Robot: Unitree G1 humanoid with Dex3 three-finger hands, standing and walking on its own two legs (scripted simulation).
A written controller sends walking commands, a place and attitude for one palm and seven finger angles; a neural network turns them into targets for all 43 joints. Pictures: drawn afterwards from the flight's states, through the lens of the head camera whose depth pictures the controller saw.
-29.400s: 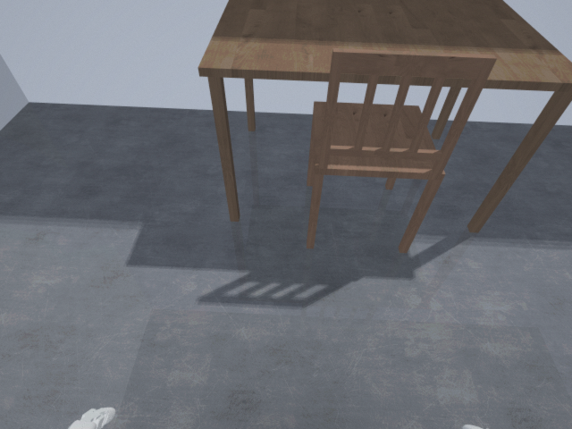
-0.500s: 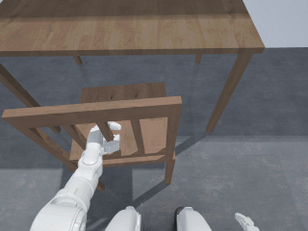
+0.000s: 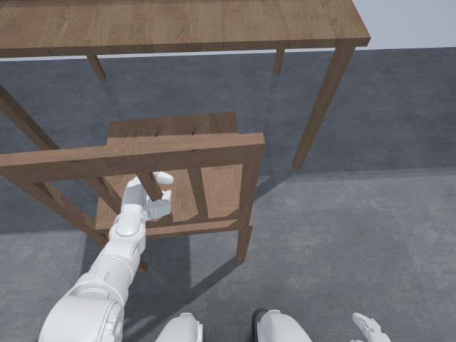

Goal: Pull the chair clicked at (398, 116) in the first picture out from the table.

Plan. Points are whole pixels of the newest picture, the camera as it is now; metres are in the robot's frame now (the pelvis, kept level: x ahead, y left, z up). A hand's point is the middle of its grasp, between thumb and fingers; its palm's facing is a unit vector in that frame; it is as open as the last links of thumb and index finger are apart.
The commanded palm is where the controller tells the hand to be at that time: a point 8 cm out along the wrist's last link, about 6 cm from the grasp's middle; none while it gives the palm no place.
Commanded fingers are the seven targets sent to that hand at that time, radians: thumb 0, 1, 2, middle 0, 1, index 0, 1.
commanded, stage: step backward, pulling the chair out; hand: left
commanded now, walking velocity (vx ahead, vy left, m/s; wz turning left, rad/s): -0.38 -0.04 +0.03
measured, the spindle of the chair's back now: (157, 198) +0.39 +0.15 -0.08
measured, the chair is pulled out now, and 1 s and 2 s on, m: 0.32 0.62 0.65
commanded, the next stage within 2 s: stop walking, hand still on the chair in 0.62 s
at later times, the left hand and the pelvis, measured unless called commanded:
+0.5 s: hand (163, 282) +0.22 +0.12 -0.06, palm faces +0.06 -0.98 -0.20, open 5.5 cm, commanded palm +0.21 +0.17 -0.06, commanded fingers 0.00 0.90 0.90 -0.50 -1.45 -0.50 -1.45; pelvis -0.14 -0.03 +0.01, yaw -3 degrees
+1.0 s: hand out of the picture +0.08 +0.12 -0.06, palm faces +0.03 -0.98 -0.18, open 5.5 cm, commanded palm +0.06 +0.17 -0.04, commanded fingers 0.00 0.90 0.90 -0.50 -1.45 -0.50 -1.45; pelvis -0.23 -0.02 +0.01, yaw -1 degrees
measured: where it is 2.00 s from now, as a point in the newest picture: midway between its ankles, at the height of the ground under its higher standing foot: outside the picture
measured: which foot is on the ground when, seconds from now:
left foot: down 0.00-0.38, up 0.40-0.62, down 0.64-1.00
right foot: down 0.00-0.08, up 0.10-0.28, down 0.30-0.68, up 0.70-0.84, down 0.86-1.00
